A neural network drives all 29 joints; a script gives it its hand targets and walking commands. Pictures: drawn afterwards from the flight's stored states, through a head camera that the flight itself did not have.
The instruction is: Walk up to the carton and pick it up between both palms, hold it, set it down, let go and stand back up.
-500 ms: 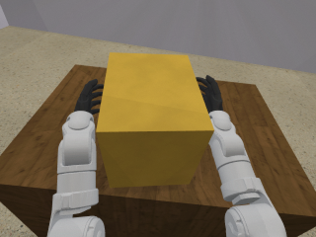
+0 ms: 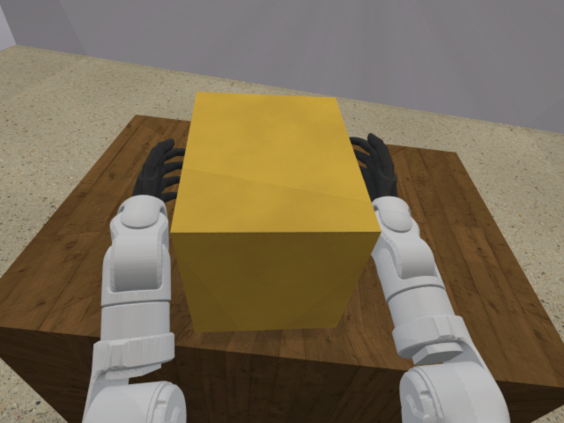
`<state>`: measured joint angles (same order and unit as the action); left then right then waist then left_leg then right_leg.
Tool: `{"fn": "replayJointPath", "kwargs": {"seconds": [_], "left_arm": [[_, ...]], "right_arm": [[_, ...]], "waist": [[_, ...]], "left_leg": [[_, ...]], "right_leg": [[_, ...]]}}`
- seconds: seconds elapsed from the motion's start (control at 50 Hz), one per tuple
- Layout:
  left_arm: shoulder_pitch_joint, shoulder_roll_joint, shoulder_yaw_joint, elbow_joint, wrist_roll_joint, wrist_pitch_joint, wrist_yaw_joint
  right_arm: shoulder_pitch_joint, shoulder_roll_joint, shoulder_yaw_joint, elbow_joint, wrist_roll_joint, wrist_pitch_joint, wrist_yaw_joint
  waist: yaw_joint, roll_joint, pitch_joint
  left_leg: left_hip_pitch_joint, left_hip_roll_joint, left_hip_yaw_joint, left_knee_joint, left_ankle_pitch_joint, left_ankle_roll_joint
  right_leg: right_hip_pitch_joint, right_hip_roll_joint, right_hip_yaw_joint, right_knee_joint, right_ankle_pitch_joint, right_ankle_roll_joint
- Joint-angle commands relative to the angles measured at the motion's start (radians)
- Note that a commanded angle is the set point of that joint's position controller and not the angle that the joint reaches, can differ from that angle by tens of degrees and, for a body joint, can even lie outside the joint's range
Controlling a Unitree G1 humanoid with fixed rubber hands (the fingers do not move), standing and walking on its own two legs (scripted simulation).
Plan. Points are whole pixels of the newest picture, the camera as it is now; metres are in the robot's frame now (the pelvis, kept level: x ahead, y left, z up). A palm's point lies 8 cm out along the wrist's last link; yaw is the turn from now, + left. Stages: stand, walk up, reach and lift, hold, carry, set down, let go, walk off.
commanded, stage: hold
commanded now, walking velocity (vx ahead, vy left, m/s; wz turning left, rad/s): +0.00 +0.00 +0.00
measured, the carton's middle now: (267, 211) +0.39 +0.01 +0.12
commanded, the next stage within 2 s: set down in 0.24 s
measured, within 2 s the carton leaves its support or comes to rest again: neither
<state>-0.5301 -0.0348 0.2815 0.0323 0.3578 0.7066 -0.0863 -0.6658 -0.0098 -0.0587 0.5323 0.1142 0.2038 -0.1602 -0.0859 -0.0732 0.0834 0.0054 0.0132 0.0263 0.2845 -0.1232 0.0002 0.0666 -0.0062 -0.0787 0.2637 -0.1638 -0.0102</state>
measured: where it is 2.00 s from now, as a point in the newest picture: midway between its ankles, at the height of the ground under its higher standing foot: outside the picture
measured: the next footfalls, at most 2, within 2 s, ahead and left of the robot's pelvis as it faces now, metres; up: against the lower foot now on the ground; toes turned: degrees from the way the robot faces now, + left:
none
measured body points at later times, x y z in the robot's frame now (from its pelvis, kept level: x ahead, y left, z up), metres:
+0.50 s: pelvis +0.01 +0.00 +0.00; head -0.04 +0.02 +0.45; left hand +0.37 +0.17 +0.19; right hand +0.38 -0.14 +0.20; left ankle +0.03 +0.12 -0.75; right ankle +0.00 -0.11 -0.75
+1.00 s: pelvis +0.03 -0.01 +0.00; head +0.02 +0.01 +0.45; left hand +0.39 +0.16 +0.14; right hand +0.42 -0.15 +0.16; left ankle +0.03 +0.12 -0.75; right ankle +0.00 -0.11 -0.75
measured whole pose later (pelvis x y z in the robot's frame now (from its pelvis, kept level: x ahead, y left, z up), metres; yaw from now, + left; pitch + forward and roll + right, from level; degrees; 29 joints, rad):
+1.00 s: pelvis +0.03 -0.01 +0.00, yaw +1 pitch -5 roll +0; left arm -0.43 -0.05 0.23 0.13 0.32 0.40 0.00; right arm -0.59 -0.01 -0.07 0.62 0.04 -0.14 -0.13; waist -0.04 -0.05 0.07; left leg -0.04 0.03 0.01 0.29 -0.15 -0.02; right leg 0.04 0.01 -0.11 0.25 -0.19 -0.03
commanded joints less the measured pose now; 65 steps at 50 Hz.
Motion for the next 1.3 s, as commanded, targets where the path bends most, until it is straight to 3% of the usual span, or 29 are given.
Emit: {"fn": "replayJointPath", "kwargs": {"seconds": [0.0,0.06,0.16,0.22,0.24,0.28,0.32,0.38,0.4,0.52,0.56,0.66,0.74,0.76,0.78,0.82,0.9,1.08,1.18,1.28], "left_arm": [[-0.592,-0.439,-0.431,-0.151,-0.151,-0.075,-0.106],[-0.594,-0.429,-0.423,-0.146,-0.148,-0.071,-0.101],[-0.614,-0.434,-0.414,-0.114,-0.135,-0.061,-0.1],[-0.625,-0.445,-0.432,-0.13,-0.15,-0.069,-0.097],[-0.597,-0.454,-0.482,-0.166,-0.159,-0.092,-0.1],[-0.579,-0.442,-0.486,-0.157,-0.163,-0.095,-0.094],[-0.576,-0.437,-0.468,-0.135,-0.164,-0.099,-0.097],[-0.554,-0.422,-0.422,-0.078,-0.147,-0.105,-0.124],[-0.57,-0.418,-0.399,-0.067,-0.137,-0.116,-0.136],[-0.525,-0.377,-0.301,0.037,-0.065,-0.197,-0.167],[-0.474,-0.374,-0.279,0.064,-0.046,-0.219,-0.165],[-0.454,-0.401,-0.332,0.034,-0.068,-0.283,-0.136],[-0.496,-0.448,-0.458,-0.071,-0.125,-0.355,-0.083],[-0.507,-0.461,-0.489,-0.093,-0.141,-0.371,-0.068],[-0.507,-0.464,-0.511,-0.106,-0.152,-0.386,-0.056],[-0.497,-0.458,-0.523,-0.103,-0.16,-0.401,-0.044],[-0.443,-0.448,-0.506,-0.057,-0.146,-0.395,-0.044],[-0.43,-0.411,-0.355,0.04,-0.083,-0.36,-0.089],[-0.506,-0.448,-0.363,0.074,-0.082,-0.394,-0.065],[-0.588,-0.477,-0.379,0.126,-0.091,-0.456,-0.018]], "right_arm": [[-0.551,0.457,0.335,-0.235,0.06,-0.048,0.102],[-0.557,0.453,0.346,-0.232,0.061,-0.042,0.105],[-0.567,0.441,0.302,-0.179,0.041,-0.038,0.118],[-0.576,0.447,0.299,-0.198,0.044,-0.049,0.122],[-0.589,0.46,0.349,-0.273,0.077,-0.087,0.116],[-0.58,0.453,0.359,-0.262,0.076,-0.087,0.11],[-0.571,0.464,0.351,-0.245,0.066,-0.085,0.105],[-0.544,0.458,0.314,-0.229,0.027,-0.088,0.099],[-0.566,0.46,0.296,-0.257,0.006,-0.107,0.101],[-0.502,0.43,0.18,-0.159,-0.12,-0.21,0.137],[-0.473,0.413,0.171,-0.124,-0.145,-0.242,0.147],[-0.468,0.387,0.189,-0.122,-0.154,-0.332,0.16],[-0.513,0.418,0.29,-0.183,-0.116,-0.412,0.15],[-0.506,0.414,0.301,-0.182,-0.107,-0.425,0.147],[-0.506,0.424,0.319,-0.189,-0.099,-0.433,0.141],[-0.479,0.423,0.325,-0.16,-0.094,-0.43,0.133],[-0.451,0.42,0.338,-0.126,-0.089,-0.404,0.123],[-0.427,0.402,0.253,-0.016,-0.125,-0.359,0.138],[-0.483,0.393,0.191,0.002,-0.157,-0.398,0.163],[-0.509,0.384,0.097,0.093,-0.213,-0.436,0.202]], "waist": [[-0.019,0.102,-0.367],[-0.006,0.084,-0.339],[-0.009,0.102,-0.281],[-0.017,0.104,-0.327],[0.039,0.133,-0.456],[0.031,0.124,-0.457],[0.016,0.102,-0.408],[0.002,0.058,-0.296],[0.003,0.072,-0.277],[0.033,0.06,-0.181],[0.058,0.051,-0.173],[0.058,0.069,-0.258],[0.059,0.088,-0.44],[0.039,0.098,-0.486],[0.044,0.107,-0.512],[0.033,0.1,-0.513],[0.044,0.077,-0.492],[0.067,0.036,-0.324],[0.059,0.076,-0.345],[0.041,0.118,-0.407]], "left_leg": [[0.155,-0.036,0.022,0.012,0.241,-0.021],[0.146,-0.033,0.022,0.004,0.219,-0.019],[0.118,-0.026,0.023,-0.022,0.122,-0.014],[0.128,-0.026,0.025,-0.011,0.145,-0.016],[0.158,-0.029,0.032,0.015,0.235,-0.023],[0.167,-0.031,0.026,0.028,0.282,-0.024],[0.159,-0.032,0.023,0.022,0.246,-0.015],[0.109,-0.035,0.03,-0.017,0.122,0.009],[0.1,-0.037,0.039,-0.024,0.089,0.012],[0.065,-0.035,0.068,-0.07,0.001,0.017],[0.073,-0.029,0.078,-0.071,0.027,0.013],[0.115,-0.023,0.073,-0.031,0.16,-0.01],[0.18,-0.02,0.051,0.05,0.422,-0.041],[0.204,-0.019,0.043,0.068,0.477,-0.051],[0.205,-0.018,0.038,0.081,0.505,-0.055],[0.187,-0.02,0.031,0.081,0.499,-0.056],[0.105,-0.026,0.029,0.059,0.405,-0.039],[0.049,-0.028,0.049,-0.009,0.235,-0.002],[0.098,-0.017,0.053,-0.006,0.26,-0.018],[0.15,-0.003,0.049,0.0,0.264,-0.034]], "right_leg": [[0.016,0.043,-0.027,-0.019,0.204,0.038],[0.008,0.044,-0.026,-0.021,0.174,0.037],[-0.03,0.039,-0.027,-0.034,0.056,0.025],[-0.02,0.04,-0.03,-0.028,0.084,0.025],[0.015,0.04,-0.042,-0.012,0.149,0.026],[0.012,0.043,-0.04,-0.015,0.184,0.026],[0.01,0.04,-0.04,-0.016,0.184,0.026],[0.0,0.027,-0.04,-0.034,0.122,0.043],[-0.005,0.02,-0.038,-0.032,0.105,0.046],[-0.028,0.011,-0.056,-0.045,-0.025,0.047],[-0.011,0.011,-0.06,-0.046,-0.004,0.042],[-0.001,0.024,-0.078,-0.037,0.083,0.037],[0.04,0.033,-0.073,0.006,0.328,0.029],[0.042,0.033,-0.073,0.014,0.376,0.028],[0.05,0.031,-0.063,0.022,0.419,0.026],[0.065,0.026,-0.057,0.03,0.482,0.029],[0.129,0.003,-0.034,0.041,0.555,0.039],[0.103,-0.006,-0.033,0.01,0.424,0.055],[0.019,0.013,-0.054,-0.011,0.291,0.038],[-0.085,0.024,-0.068,-0.037,0.15,0.012]]}}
